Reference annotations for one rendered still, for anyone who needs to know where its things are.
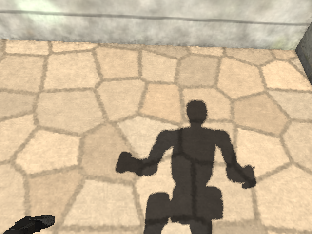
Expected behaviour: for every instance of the left robot hand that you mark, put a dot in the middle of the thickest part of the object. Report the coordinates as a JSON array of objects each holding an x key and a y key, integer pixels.
[{"x": 29, "y": 225}]

